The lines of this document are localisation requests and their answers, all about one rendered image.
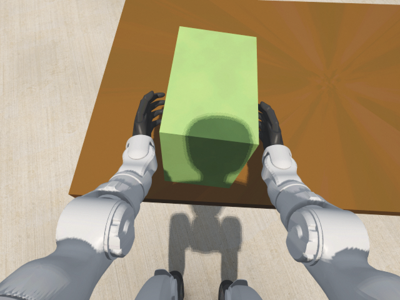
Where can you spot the right robot forearm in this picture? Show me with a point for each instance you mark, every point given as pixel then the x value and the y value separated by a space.
pixel 284 187

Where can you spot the right robot upper arm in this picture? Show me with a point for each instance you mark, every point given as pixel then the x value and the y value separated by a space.
pixel 333 246

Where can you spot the robot left foot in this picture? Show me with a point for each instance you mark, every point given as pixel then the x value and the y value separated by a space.
pixel 180 285

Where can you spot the carton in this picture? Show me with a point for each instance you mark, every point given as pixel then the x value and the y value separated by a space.
pixel 209 127

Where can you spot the right robot hand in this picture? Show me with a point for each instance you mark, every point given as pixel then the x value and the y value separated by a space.
pixel 270 133

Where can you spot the right robot shin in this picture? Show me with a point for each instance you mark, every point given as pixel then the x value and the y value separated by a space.
pixel 239 282

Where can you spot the left robot upper arm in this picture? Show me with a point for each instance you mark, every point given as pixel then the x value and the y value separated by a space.
pixel 92 233

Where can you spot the left robot hand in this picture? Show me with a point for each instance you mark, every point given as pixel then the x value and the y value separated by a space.
pixel 143 124

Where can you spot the table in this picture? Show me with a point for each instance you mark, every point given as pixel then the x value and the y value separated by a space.
pixel 329 70

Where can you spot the left robot forearm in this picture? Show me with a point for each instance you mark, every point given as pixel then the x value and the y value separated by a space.
pixel 134 178

